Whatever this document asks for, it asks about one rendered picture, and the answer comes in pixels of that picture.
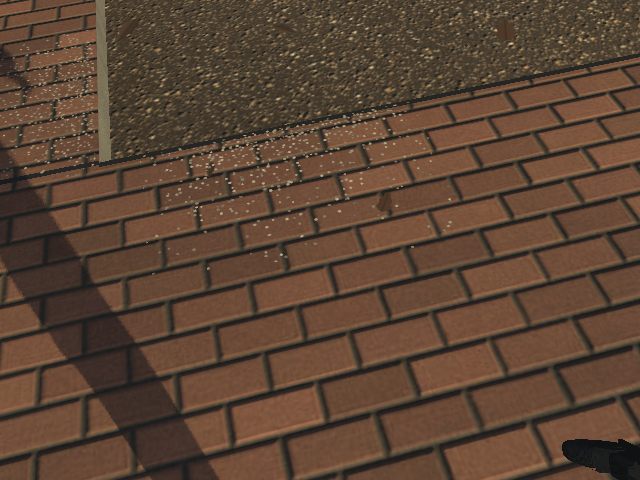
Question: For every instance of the right robot hand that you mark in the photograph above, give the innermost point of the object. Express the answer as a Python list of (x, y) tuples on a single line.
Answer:
[(621, 459)]

